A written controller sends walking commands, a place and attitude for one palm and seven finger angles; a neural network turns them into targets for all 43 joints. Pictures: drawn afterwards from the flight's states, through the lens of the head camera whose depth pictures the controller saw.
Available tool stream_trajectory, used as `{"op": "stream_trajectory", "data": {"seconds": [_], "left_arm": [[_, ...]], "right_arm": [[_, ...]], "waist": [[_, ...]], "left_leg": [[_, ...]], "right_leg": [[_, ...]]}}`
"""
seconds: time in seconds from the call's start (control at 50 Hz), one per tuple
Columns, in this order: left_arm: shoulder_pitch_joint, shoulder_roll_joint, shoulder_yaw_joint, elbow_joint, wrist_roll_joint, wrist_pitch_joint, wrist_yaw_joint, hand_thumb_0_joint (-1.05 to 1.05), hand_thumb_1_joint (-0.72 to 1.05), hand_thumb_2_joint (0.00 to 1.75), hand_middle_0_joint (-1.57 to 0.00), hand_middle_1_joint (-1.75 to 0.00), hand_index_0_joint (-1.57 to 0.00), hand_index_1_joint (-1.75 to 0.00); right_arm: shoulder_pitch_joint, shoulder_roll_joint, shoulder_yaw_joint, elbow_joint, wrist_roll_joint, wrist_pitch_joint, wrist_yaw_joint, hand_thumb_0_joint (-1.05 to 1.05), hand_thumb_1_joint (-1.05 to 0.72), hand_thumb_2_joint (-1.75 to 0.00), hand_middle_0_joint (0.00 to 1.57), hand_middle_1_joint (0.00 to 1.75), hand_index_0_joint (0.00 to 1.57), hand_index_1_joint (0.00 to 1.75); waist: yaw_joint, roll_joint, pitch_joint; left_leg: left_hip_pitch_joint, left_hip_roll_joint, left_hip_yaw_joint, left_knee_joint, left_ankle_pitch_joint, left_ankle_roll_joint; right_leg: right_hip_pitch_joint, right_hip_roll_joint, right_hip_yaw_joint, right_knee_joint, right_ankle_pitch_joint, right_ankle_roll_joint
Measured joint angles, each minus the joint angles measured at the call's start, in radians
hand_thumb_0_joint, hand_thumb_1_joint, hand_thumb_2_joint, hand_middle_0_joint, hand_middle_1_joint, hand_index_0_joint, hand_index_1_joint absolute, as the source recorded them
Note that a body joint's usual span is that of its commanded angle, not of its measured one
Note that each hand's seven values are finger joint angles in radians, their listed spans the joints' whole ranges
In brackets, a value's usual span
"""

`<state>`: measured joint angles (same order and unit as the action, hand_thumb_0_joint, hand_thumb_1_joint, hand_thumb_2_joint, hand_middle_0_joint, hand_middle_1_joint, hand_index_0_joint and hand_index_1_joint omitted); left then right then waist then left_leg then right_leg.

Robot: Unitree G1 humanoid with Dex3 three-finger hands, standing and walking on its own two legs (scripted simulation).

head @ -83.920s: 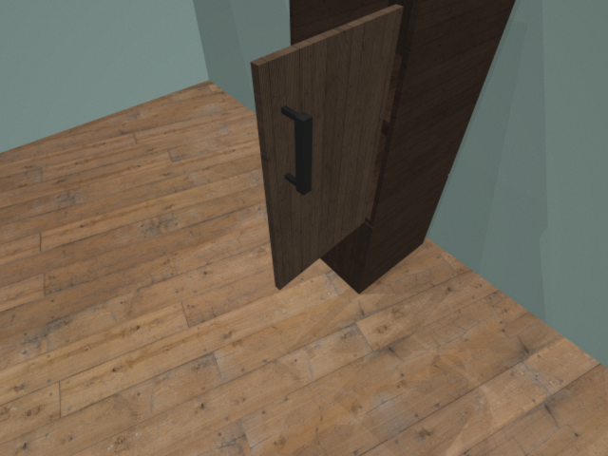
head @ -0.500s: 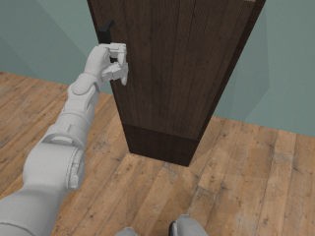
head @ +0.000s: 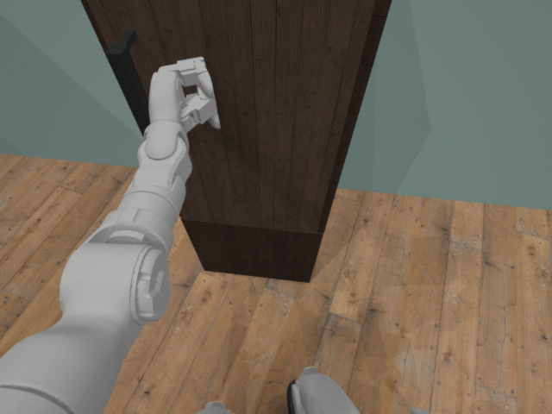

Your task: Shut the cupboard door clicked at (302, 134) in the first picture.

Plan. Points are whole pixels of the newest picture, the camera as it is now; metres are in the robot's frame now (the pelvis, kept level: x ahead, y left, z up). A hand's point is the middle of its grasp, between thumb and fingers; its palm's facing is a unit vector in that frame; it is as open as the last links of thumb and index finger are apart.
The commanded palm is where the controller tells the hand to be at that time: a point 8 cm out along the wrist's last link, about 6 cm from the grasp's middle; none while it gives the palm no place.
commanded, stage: pull the fist back off the door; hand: left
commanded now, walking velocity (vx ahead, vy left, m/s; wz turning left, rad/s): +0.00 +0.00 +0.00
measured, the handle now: (142, 91) +0.57 +0.12 +0.13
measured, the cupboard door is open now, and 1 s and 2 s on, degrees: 0 1 1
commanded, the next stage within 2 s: draw the hand back to the body in 0.56 s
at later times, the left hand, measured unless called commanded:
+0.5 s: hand (178, 159) +0.41 +0.07 +0.15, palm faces -0.13 -0.99 +0.00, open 3.1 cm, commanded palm +0.40 +0.12 +0.14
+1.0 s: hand (121, 193) +0.37 +0.13 +0.15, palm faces -0.06 -1.00 -0.03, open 3.1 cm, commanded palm +0.34 +0.18 +0.16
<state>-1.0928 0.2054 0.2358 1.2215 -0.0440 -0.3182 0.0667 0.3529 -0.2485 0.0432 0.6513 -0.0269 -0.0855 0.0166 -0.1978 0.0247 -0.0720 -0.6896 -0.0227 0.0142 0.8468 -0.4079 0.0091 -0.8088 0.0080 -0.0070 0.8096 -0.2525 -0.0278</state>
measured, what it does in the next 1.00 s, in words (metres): stands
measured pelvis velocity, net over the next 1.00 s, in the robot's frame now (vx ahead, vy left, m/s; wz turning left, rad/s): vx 0.05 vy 0.01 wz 0.01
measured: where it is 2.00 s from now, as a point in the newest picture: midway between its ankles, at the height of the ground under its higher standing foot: outside the picture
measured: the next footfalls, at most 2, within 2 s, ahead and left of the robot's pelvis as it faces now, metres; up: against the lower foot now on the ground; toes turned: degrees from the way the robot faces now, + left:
none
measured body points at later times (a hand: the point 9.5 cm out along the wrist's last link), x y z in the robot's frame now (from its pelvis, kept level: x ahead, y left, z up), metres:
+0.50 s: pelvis +0.04 +0.00 +0.03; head +0.06 -0.02 +0.47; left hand +0.41 +0.12 +0.15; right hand +0.20 -0.25 -0.07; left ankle +0.00 +0.12 -0.70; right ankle +0.08 -0.10 -0.70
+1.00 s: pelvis +0.05 +0.01 +0.03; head +0.04 -0.02 +0.48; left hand +0.37 +0.18 +0.16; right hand +0.18 -0.23 -0.08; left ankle +0.00 +0.12 -0.70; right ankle +0.08 -0.10 -0.70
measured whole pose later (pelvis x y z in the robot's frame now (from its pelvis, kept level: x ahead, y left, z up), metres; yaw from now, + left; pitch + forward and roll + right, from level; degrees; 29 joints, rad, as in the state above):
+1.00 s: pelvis +0.05 +0.01 +0.03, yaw +0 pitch +1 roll +0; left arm -0.15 0.16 0.05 0.16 -0.18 -0.01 -0.09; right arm 0.30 -0.24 0.04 0.58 0.05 0.02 -0.04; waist 0.00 0.05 -0.05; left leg -0.24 -0.02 0.00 0.61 -0.39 0.01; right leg -0.37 0.01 -0.02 0.61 -0.27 -0.02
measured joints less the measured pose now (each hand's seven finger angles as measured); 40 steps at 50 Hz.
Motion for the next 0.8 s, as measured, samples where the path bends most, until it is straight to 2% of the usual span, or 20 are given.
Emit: {"op": "stream_trajectory", "data": {"seconds": [0.04, 0.08, 0.12, 0.18, 0.24, 0.3, 0.36, 0.46, 0.52, 0.62, 0.7, 0.8], "left_arm": [[0.043, 0.019, 0.048, -0.021, -0.013, 0.006, -0.015, 0.01, 0.90, 0.89, -1.31, -1.50, -1.31, -1.50], [0.111, 0.032, 0.067, -0.072, -0.018, 0.003, -0.027, 0.01, 0.90, 0.89, -1.30, -1.50, -1.31, -1.50], [0.188, 0.023, 0.043, -0.145, -0.025, -0.002, -0.071, 0.01, 0.90, 0.89, -1.30, -1.50, -1.30, -1.50], [0.314, -0.021, 0.018, -0.288, -0.054, -0.005, -0.094, 0.01, 0.90, 0.90, -1.30, -1.50, -1.30, -1.50], [0.439, -0.053, 0.008, -0.414, -0.082, 0.021, -0.099, 0.01, 0.90, 0.89, -1.30, -1.50, -1.30, -1.50], [0.540, -0.053, -0.038, -0.519, -0.080, 0.058, -0.088, 0.01, 0.90, 0.89, -1.30, -1.50, -1.30, -1.50], [0.618, -0.053, -0.115, -0.629, -0.082, 0.082, -0.084, 0.01, 0.90, 0.90, -1.30, -1.50, -1.30, -1.50], [0.658, -0.103, -0.246, -0.725, -0.112, 0.116, -0.103, 0.01, 0.90, 0.90, -1.30, -1.50, -1.30, -1.50], [0.635, -0.139, -0.282, -0.704, -0.109, 0.154, -0.098, 0.01, 0.90, 0.90, -1.31, -1.50, -1.31, -1.50], [0.586, -0.156, -0.274, -0.645, -0.080, 0.208, -0.050, 0.01, 0.90, 0.90, -1.31, -1.50, -1.31, -1.50], [0.581, -0.146, -0.255, -0.653, -0.072, 0.188, -0.029, 0.01, 0.90, 0.89, -1.31, -1.50, -1.30, -1.50], [0.666, -0.123, -0.221, -0.750, -0.079, 0.174, -0.062, 0.01, 0.90, 0.89, -1.30, -1.50, -1.30, -1.50]], "right_arm": [[0.020, -0.002, -0.003, -0.016, 0.008, 0.021, -0.005, 0.01, -0.91, -0.90, 0.20, 0.30, 0.20, 0.30], [0.045, -0.005, -0.011, -0.030, 0.012, 0.040, -0.004, 0.01, -0.91, -0.90, 0.20, 0.30, 0.20, 0.30], [0.065, -0.009, -0.018, -0.036, 0.019, 0.057, -0.001, 0.01, -0.91, -0.90, 0.20, 0.30, 0.20, 0.30], [0.079, -0.010, -0.030, -0.039, 0.030, 0.076, 0.002, 0.01, -0.91, -0.90, 0.20, 0.30, 0.20, 0.30], [0.072, -0.010, -0.041, -0.044, 0.043, 0.090, -0.003, 0.01, -0.91, -0.90, 0.20, 0.30, 0.20, 0.30], [0.045, -0.012, -0.052, -0.052, 0.050, 0.088, -0.009, 0.01, -0.91, -0.90, 0.20, 0.30, 0.20, 0.30], [0.008, -0.018, -0.065, -0.062, 0.056, 0.070, -0.020, 0.01, -0.91, -0.90, 0.20, 0.30, 0.20, 0.30], [-0.074, -0.027, -0.062, -0.058, 0.067, 0.039, -0.042, 0.01, -0.91, -0.90, 0.20, 0.30, 0.20, 0.30], [-0.130, -0.015, -0.040, -0.062, 0.067, 0.037, -0.048, 0.01, -0.91, -0.90, 0.20, 0.30, 0.20, 0.30], [-0.191, 0.026, -0.002, -0.097, 0.058, 0.049, -0.047, 0.01, -0.91, -0.90, 0.20, 0.30, 0.20, 0.30], [-0.183, 0.050, 0.010, -0.108, 0.049, 0.052, -0.041, 0.01, -0.91, -0.90, 0.20, 0.30, 0.20, 0.30], [-0.118, 0.054, 0.011, -0.087, 0.051, 0.079, -0.032, 0.01, -0.91, -0.90, 0.20, 0.30, 0.20, 0.30]], "waist": [[0.005, 0.007, -0.003], [0.020, 0.015, -0.007], [0.037, 0.018, -0.010], [0.064, 0.016, -0.011], [0.088, 0.011, -0.014], [0.112, 0.009, -0.008], [0.140, 0.013, 0.004], [0.180, 0.024, 0.008], [0.186, 0.015, 0.004], [0.173, -0.003, 0.014], [0.171, -0.002, 0.021], [0.182, 0.012, 0.001]], "left_leg": [[0.031, 0.009, 0.018, -0.028, 0.001, -0.001], [0.063, 0.016, 0.031, -0.055, 0.003, -0.001], [0.096, 0.021, 0.038, -0.080, 0.004, -0.003], [0.149, 0.030, 0.041, -0.114, 0.004, -0.007], [0.203, 0.036, 0.034, -0.145, 0.006, -0.011], [0.241, 0.036, 0.017, -0.163, 0.009, -0.014], [0.270, 0.032, -0.004, -0.168, 0.010, -0.014], [0.312, 0.015, -0.037, -0.171, 0.009, -0.008], [0.329, 0.005, -0.043, -0.175, 0.011, -0.005], [0.334, -0.001, -0.036, -0.176, 0.012, -0.004], [0.330, 0.000, -0.026, -0.171, 0.007, -0.003], [0.353, 0.004, -0.011, -0.188, 0.002, 0.000]], "right_leg": [[0.019, 0.011, 0.018, -0.018, 0.004, 0.000], [0.042, 0.021, 0.031, -0.037, 0.007, -0.002], [0.069, 0.028, 0.038, -0.055, 0.007, -0.004], [0.118, 0.037, 0.040, -0.083, 0.005, -0.009], [0.173, 0.042, 0.034, -0.113, 0.005, -0.012], [0.220, 0.040, 0.017, -0.135, 0.003, -0.014], [0.260, 0.033, -0.003, -0.147, 0.000, -0.014], [0.318, 0.012, -0.032, -0.155, -0.012, -0.008], [0.333, 0.002, -0.037, -0.150, -0.020, -0.004], [0.331, -0.003, -0.030, -0.137, -0.024, -0.003], [0.321, -0.001, -0.020, -0.128, -0.027, -0.002], [0.335, 0.005, -0.005, -0.137, -0.030, 0.000]]}}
